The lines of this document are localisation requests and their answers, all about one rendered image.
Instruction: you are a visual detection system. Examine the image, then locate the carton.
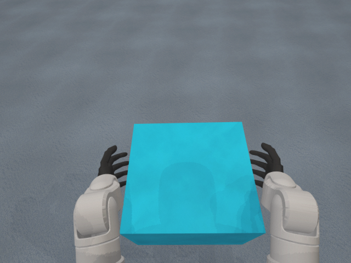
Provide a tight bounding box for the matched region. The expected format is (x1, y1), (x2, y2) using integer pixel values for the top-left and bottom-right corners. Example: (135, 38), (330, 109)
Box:
(120, 122), (266, 245)

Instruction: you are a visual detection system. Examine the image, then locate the robot left forearm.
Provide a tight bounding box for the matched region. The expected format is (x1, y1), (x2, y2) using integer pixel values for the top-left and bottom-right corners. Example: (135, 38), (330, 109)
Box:
(73, 174), (125, 263)

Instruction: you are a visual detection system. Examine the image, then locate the robot right hand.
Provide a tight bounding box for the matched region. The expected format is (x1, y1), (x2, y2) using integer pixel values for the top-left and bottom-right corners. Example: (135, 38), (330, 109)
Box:
(250, 143), (284, 188)

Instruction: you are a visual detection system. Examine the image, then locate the robot right forearm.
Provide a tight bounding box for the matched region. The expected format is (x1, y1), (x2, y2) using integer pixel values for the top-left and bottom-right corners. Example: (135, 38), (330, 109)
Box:
(261, 171), (320, 263)

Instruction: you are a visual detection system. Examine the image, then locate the robot left hand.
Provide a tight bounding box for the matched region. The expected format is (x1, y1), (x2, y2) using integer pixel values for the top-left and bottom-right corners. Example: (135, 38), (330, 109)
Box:
(98, 145), (129, 187)

